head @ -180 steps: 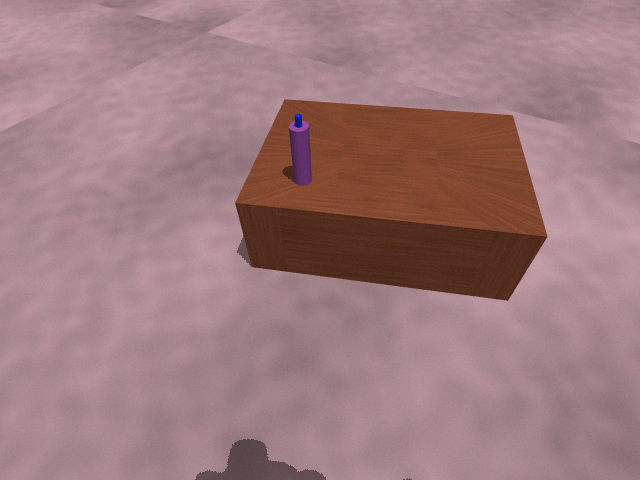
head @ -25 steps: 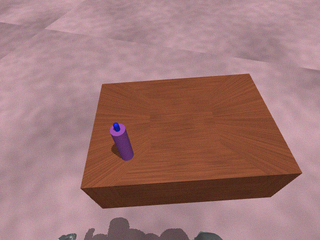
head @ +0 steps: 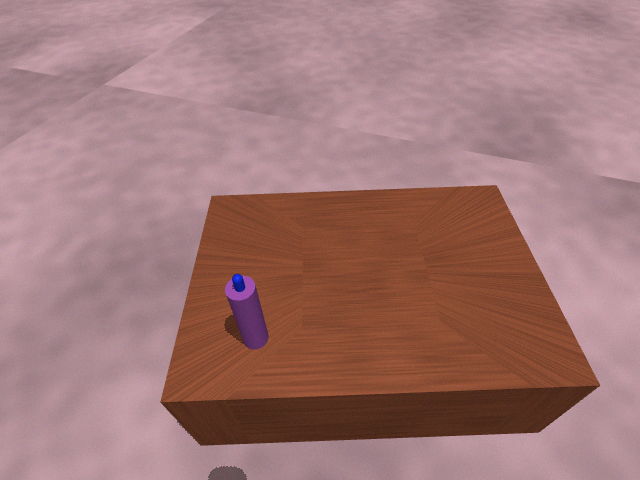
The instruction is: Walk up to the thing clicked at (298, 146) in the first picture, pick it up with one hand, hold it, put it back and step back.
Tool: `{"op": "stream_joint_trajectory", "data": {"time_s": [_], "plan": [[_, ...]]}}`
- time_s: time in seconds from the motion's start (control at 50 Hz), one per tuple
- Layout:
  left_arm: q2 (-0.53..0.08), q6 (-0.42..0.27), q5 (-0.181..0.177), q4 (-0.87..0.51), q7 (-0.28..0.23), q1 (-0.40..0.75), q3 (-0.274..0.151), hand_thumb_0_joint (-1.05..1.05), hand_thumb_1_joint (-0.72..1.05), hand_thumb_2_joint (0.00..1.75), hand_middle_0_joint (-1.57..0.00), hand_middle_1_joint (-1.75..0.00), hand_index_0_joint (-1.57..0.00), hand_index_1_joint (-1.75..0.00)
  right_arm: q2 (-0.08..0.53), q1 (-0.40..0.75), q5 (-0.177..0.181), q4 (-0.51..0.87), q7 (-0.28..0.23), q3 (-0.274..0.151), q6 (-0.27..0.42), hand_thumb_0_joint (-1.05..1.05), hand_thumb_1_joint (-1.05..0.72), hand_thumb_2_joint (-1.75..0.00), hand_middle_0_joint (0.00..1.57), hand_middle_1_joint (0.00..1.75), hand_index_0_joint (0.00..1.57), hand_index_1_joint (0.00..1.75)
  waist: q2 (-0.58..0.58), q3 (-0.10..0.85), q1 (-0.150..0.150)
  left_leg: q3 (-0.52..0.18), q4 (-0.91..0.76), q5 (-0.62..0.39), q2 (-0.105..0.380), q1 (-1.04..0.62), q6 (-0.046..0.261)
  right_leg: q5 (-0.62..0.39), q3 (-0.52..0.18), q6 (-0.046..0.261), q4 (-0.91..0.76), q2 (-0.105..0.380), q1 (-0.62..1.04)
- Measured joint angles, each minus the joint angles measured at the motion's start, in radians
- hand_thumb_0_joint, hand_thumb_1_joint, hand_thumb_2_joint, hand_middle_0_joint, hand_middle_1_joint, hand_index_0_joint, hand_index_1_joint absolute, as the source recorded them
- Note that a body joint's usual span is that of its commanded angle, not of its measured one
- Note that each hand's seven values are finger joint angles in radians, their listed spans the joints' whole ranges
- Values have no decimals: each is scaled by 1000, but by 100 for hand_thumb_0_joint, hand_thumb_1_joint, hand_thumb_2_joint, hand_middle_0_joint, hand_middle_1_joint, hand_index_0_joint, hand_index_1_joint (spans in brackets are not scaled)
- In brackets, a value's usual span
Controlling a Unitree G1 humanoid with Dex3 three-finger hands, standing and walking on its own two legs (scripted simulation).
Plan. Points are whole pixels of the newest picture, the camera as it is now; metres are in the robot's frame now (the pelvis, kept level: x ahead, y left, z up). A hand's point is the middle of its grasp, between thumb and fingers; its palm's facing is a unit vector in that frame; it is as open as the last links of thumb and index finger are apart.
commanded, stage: walk up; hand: left
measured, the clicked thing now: (247, 310) +0.53 +0.21 -0.29
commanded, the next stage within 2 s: stand in 0.62 s
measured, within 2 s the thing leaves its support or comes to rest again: neither
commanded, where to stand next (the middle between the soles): +0.07 +0.00 m, yaw +1 degrees
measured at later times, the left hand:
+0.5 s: hand out of the picture +0.08 +0.25 -0.16, palm faces +0.01 -0.95 -0.32, open 7.4 cm
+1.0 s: hand out of the picture +0.09 +0.26 -0.15, palm faces +0.00 -0.94 -0.35, open 7.4 cm
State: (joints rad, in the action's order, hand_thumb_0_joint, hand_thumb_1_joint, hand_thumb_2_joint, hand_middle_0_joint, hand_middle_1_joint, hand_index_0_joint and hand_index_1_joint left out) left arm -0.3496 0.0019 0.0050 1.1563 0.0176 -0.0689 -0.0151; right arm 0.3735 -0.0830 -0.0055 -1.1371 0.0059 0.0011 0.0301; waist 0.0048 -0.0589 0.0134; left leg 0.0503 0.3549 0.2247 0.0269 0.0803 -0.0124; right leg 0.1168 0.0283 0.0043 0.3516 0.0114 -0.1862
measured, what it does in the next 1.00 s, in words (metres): stands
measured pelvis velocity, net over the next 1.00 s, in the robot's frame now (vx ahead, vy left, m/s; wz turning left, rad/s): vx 0.02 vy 0.00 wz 0.02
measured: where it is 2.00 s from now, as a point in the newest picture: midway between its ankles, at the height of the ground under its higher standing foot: outside the picture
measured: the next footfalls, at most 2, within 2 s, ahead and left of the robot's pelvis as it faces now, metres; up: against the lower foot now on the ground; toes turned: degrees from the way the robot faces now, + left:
none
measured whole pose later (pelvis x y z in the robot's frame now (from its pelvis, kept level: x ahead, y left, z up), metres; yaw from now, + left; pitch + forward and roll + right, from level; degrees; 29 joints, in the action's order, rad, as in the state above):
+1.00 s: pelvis +0.02 +0.00 +0.00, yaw +1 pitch -2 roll +0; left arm -0.35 -0.01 0.01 1.16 0.00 -0.08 0.00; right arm 0.35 -0.11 -0.01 -1.15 0.01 0.00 0.01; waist -0.01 -0.04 0.00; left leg 0.03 0.30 0.21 0.02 0.05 -0.01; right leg 0.12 0.04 0.00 0.31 0.02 -0.16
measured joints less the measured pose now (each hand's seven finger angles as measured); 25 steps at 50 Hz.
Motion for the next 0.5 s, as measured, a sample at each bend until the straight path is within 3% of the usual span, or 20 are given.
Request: {"op": "stream_joint_trajectory", "data": {"time_s": [0.5], "plan": [[18, 2, 6, 5, -3, -10, -8, 0, 90, 89, -20, -30, -20, -30, -25, -18, -4, -15, 0, -7, -7, 1, -91, -90, 20, 30, 21, 30, -3, 3, -4, 2, -41, -11, -4, -20, 2, -6, -2, -6, -31, 3, 16]]}}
